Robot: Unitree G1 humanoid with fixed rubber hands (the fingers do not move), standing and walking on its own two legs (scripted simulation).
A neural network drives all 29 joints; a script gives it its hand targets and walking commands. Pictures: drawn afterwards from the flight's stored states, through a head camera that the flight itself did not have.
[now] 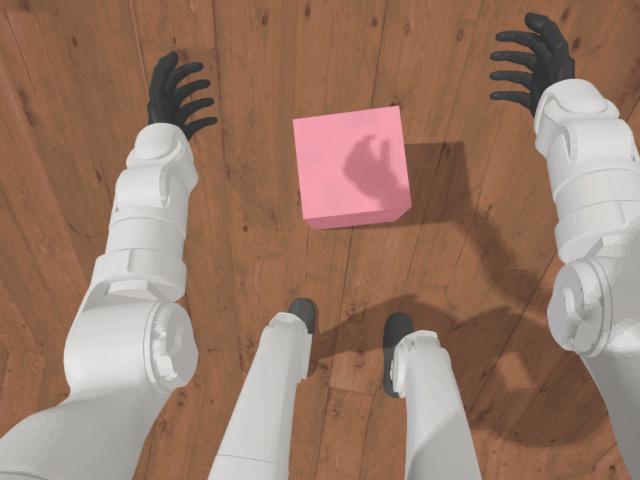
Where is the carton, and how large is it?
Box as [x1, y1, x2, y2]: [293, 106, 411, 229]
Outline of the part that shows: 398,106 293,119 303,219 314,229 395,220 411,206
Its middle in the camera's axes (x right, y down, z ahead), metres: +0.06 -0.14 +0.87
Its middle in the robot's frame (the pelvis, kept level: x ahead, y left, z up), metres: +0.54 +0.05 -0.53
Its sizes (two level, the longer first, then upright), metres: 0.210 0.200 0.250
